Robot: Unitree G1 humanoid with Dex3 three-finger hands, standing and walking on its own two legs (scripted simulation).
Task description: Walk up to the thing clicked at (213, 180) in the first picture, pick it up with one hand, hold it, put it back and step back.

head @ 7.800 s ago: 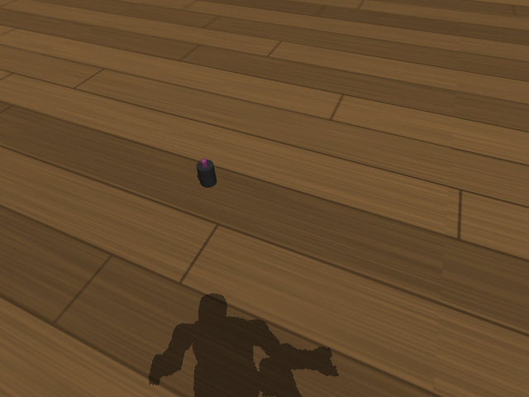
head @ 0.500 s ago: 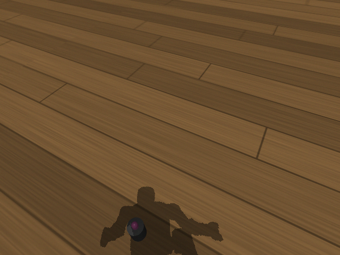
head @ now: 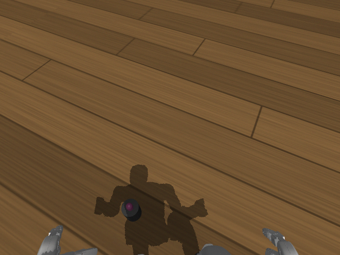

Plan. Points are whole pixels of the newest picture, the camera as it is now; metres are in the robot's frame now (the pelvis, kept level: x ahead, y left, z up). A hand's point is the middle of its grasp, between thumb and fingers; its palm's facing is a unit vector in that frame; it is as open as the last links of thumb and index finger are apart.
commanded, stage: go down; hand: left
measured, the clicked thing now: (131, 209) +0.38 +0.21 -0.67
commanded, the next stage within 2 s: none
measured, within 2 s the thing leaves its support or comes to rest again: neither
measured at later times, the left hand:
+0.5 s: hand out of the picture +0.15 +0.28 -0.17, palm faces +0.09 -0.94 -0.33, open 17.3 cm
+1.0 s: hand (68, 245) +0.19 +0.33 -0.24, palm faces +0.15 -0.96 -0.25, open 17.2 cm
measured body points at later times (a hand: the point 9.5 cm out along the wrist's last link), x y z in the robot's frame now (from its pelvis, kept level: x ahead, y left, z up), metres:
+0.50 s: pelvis +0.01 +0.01 -0.06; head +0.09 +0.03 +0.39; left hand +0.14 +0.33 -0.15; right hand +0.18 -0.23 -0.14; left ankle +0.00 +0.14 -0.72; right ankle +0.02 -0.13 -0.72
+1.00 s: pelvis -0.02 +0.02 -0.14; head +0.11 +0.05 +0.29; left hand +0.18 +0.38 -0.22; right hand +0.16 -0.24 -0.22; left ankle +0.00 +0.14 -0.72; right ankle +0.02 -0.13 -0.72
